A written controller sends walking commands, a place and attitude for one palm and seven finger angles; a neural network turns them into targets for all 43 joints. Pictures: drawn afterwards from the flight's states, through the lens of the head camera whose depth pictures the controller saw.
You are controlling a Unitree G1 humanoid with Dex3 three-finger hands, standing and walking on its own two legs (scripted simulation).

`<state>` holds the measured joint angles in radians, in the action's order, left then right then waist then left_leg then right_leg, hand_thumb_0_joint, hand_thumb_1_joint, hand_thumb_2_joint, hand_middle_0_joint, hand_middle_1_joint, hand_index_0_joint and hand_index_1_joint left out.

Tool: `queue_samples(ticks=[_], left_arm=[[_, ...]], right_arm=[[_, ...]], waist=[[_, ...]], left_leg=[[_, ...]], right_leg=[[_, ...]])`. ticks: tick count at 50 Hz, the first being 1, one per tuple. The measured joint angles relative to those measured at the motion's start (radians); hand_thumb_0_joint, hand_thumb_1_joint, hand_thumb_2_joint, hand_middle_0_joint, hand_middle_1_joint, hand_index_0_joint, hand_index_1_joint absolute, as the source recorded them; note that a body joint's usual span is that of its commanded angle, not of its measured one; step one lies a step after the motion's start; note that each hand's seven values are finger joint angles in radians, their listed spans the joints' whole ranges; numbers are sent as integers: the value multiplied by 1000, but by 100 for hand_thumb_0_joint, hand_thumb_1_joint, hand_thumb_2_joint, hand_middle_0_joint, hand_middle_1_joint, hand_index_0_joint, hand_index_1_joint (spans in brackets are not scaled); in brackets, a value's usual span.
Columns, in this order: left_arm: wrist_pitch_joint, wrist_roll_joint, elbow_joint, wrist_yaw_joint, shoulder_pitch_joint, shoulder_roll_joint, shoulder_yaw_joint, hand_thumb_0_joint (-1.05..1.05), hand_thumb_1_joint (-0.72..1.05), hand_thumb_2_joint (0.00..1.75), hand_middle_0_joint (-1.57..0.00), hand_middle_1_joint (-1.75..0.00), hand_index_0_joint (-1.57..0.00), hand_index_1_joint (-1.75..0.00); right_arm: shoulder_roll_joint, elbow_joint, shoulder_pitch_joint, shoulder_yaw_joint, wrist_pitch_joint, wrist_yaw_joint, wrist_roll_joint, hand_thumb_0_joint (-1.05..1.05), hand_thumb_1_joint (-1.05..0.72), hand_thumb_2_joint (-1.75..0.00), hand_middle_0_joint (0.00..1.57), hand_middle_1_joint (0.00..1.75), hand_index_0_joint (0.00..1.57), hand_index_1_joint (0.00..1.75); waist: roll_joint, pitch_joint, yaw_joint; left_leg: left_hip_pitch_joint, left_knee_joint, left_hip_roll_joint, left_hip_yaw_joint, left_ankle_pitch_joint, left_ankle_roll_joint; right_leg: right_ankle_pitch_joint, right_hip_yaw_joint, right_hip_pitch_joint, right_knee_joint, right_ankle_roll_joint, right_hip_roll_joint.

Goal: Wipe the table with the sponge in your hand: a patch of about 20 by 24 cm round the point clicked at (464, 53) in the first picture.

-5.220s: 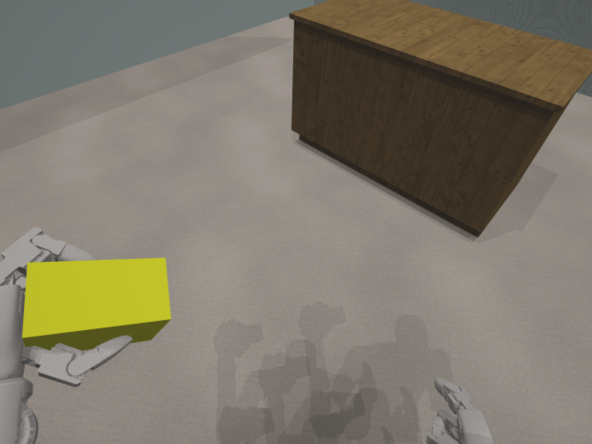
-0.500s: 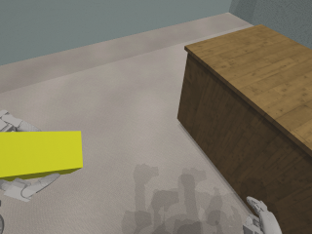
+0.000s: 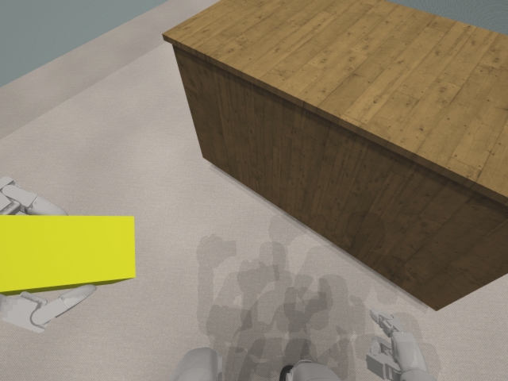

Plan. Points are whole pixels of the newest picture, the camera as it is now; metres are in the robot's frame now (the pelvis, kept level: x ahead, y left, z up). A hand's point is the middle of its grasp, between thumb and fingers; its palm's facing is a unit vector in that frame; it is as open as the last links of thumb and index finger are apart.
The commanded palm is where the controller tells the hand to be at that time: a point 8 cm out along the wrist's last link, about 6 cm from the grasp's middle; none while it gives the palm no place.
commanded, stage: turn to face it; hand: left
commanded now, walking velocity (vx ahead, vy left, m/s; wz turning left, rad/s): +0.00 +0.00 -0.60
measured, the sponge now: (84, 255) +0.23 +0.19 +0.16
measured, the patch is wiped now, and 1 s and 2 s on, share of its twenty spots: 0.00 0.00 0.00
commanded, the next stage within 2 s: take the last steps up to it in 1.74 s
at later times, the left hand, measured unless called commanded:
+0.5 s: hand (136, 289) +0.19 +0.12 +0.18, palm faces +0.17 -0.85 -0.50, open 10.4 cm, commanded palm +0.15 +0.17 +0.19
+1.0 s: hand (243, 366) +0.13 +0.01 +0.18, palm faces -0.13 -0.89 -0.43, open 10.4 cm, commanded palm +0.11 +0.08 +0.19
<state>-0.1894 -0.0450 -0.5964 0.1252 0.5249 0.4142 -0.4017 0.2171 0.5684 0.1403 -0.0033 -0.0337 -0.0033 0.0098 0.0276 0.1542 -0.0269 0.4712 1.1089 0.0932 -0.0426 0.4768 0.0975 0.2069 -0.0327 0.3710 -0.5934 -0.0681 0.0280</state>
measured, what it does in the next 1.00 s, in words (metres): walks backwards, turning right: left foot, then right foot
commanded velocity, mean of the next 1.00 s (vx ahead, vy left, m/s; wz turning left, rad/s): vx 0.00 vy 0.00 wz -0.60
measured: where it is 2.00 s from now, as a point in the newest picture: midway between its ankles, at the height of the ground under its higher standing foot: outside the picture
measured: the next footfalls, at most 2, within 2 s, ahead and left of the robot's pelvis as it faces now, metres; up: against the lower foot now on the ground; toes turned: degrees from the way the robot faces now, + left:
left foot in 0.22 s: +0.03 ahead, +0.14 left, +0.00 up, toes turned -2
right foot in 0.48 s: -0.04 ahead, -0.16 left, +0.00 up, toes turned -22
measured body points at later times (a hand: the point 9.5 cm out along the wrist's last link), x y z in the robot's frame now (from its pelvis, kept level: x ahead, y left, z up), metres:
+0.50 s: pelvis -0.09 -0.05 -0.01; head -0.06 -0.08 +0.44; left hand +0.18 +0.16 +0.21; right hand +0.04 -0.27 -0.11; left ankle -0.01 +0.13 -0.73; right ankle -0.07 -0.15 -0.73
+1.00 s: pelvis -0.18 -0.07 +0.00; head -0.15 -0.09 +0.45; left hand +0.13 +0.06 +0.20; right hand -0.16 -0.38 -0.07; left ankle -0.13 +0.08 -0.73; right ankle -0.07 -0.15 -0.72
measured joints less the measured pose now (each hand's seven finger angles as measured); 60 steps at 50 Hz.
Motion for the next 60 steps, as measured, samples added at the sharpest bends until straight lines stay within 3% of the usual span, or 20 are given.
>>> queue_samples(ticks=[5, 9, 11, 13, 15, 17, 19, 23, 25, 26, 28, 32, 37, 46, 49, 50, 52, 54, 56, 60], left_arm=[[-2, -7, -12, 7, 47, 24, -22, -1, -52, 99, -69, -135, -72, -134], [11, -3, 11, 16, 15, -2, -3, -1, -52, 99, -69, -135, -72, -134], [16, -1, 16, 16, -12, -17, 10, -1, -52, 99, -69, -135, -72, -134], [13, 12, 36, 11, -47, -27, 17, -1, -52, 99, -69, -135, -72, -134], [14, 27, 61, 6, -67, -35, 22, -1, -52, 99, -69, -135, -72, -134], [11, 31, 79, 6, -77, -47, 32, -1, -52, 99, -69, -135, -72, -134], [8, 29, 89, 8, -78, -61, 45, -1, -52, 99, -69, -135, -72, -134], [8, 26, 98, 9, -92, -46, 48, -1, -52, 99, -69, -135, -72, -134], [5, 30, 103, 7, -118, -34, 45, -1, -52, 99, -69, -135, -72, -134], [5, 30, 107, 6, -131, -33, 48, -1, -52, 99, -69, -135, -72, -134], [8, 16, 98, 4, -128, -35, 47, -1, -52, 99, -69, -135, -72, -134], [-1, -6, 51, 4, -36, -30, 25, -1, -52, 99, -69, -135, -72, -134], [-14, -14, 46, 9, 25, 4, 4, -1, -52, 99, -69, -135, -72, -134], [8, -5, 85, 23, -21, -34, 40, -1, -52, 100, -69, -135, -72, -134], [6, 2, 70, 12, -41, -42, 58, -1, -52, 100, -69, -135, -72, -134], [1, 2, 67, 7, -51, -37, 58, -1, -52, 100, -69, -135, -72, -134], [-1, 10, 61, -8, -72, -19, 47, -1, -52, 100, -69, -135, -72, -134], [-10, 17, 64, -18, -70, 0, 26, -1, -52, 100, -69, -135, -72, -134], [-12, 14, 73, -18, -52, -5, 14, -1, -52, 100, -69, -135, -72, -134], [-3, 15, 85, 2, -38, -27, 12, -1, -52, 100, -69, -135, -72, -134]], right_arm=[[45, -8, 19, 38, -24, 21, -2, 1, -91, -90, 20, 30, 20, 30], [70, -22, 40, 45, -30, 26, 0, 1, -91, -90, 19, 30, 20, 30], [72, -33, 47, 43, -24, 30, -1, 1, -91, -90, 19, 30, 20, 30], [52, -41, 43, 38, -14, 36, -4, 1, -91, -90, 19, 30, 20, 30], [24, -52, 48, 33, 1, 36, -4, 1, -91, -90, 19, 30, 20, 30], [-3, -57, 56, 22, 22, 27, 2, 1, -91, -90, 19, 30, 20, 30], [-23, -58, 63, 6, 41, 15, 7, 1, -91, -90, 19, 30, 20, 30], [-60, -65, 75, -30, 77, -1, 6, 1, -91, -90, 20, 30, 21, 30], [-62, -62, 69, -37, 90, -8, 7, 1, -90, -90, 20, 30, 21, 30], [-57, -51, 61, -36, 87, -8, 7, 1, -90, -90, 20, 30, 21, 30], [-43, -20, 37, -33, 65, -5, 6, 1, -90, -90, 20, 30, 21, 30], [-9, 2, 13, -12, 11, 3, -1, 1, -91, -90, 20, 30, 21, 30], [33, 4, 29, 29, -23, 20, -2, 1, -91, -90, 20, 30, 20, 30], [74, -28, 34, 48, -61, 17, 3, 1, -91, -90, 19, 30, 20, 30], [65, -53, 27, 43, -62, 9, 0, 1, -91, -90, 19, 30, 20, 30], [55, -57, 20, 42, -58, 8, -3, 1, -91, -90, 19, 30, 20, 30], [30, -73, 16, 37, -43, 10, -9, 1, -91, -90, 19, 30, 20, 30], [-1, -79, 24, 31, -19, 11, -5, 1, -91, -90, 20, 30, 20, 30], [-19, -77, 40, 22, 3, 6, 3, 1, -91, -90, 20, 30, 20, 30], [-41, -63, 72, -10, 50, 0, 11, 1, -91, -90, 20, 30, 20, 30]], waist=[[-40, -56, 10], [-62, -105, 32], [-71, -119, 39], [-91, -105, 57], [-82, -101, 64], [-56, -101, 70], [-23, -99, 78], [19, -75, 85], [50, -42, 77], [61, -25, 65], [48, -5, 54], [21, 5, 22], [-5, -37, 10], [-59, -124, 44], [-66, -140, 47], [-75, -135, 46], [-81, -109, 44], [-80, -98, 46], [-50, -97, 58], [17, -72, 89]], left_leg=[[-48, -200, -40, -19, -19, -11], [-151, -423, -63, -22, -30, -36], [-215, -565, -61, -33, -110, -59], [-225, -572, -55, -60, -214, -69], [-232, -559, -32, -76, -211, -65], [-240, -557, 1, -86, -205, -53], [-242, -556, 41, -100, -207, -37], [-214, -509, 112, -130, -201, 3], [-178, -434, 158, -121, -175, 6], [-145, -363, 153, -85, -100, -4], [-72, -168, 86, -12, -13, -12], [4, 41, -8, 26, -51, -1], [-25, -74, -52, 12, -63, -5], [-173, -408, -101, 12, 13, -51], [-252, -580, -99, -7, 9, -85], [-262, -623, -96, -14, -52, -93], [-264, -633, -70, -41, -202, -99], [-268, -610, -50, -58, -197, -70], [-271, -592, -13, -76, -168, -43], [-268, -524, 85, -112, -126, 3]], right_leg=[[-63, 53, 16, 59, -10, 24], [-102, 86, 40, 79, -9, 46], [-104, 95, 62, 59, -1, 59], [50, 99, 104, -75, 39, 62], [155, 59, 156, -310, 75, 49], [202, 16, 162, -431, 100, 19], [225, -19, 123, -392, 116, -15], [204, -50, -10, -147, 129, -53], [78, -73, -41, -69, 80, -32], [69, -79, -28, -86, 43, -20], [72, -58, -1, -97, -5, -13], [6, -3, 2, -15, -27, 15], [-78, 44, -5, 91, -45, 48], [-207, 127, 20, 218, -52, 101], [-229, 139, 48, 232, -32, 128], [-191, 143, 70, 199, -11, 135], [5, 118, 145, -31, 57, 140], [113, 76, 215, -339, 89, 108], [172, 37, 221, -461, 105, 55], [167, -14, 59, -181, 120, -33]])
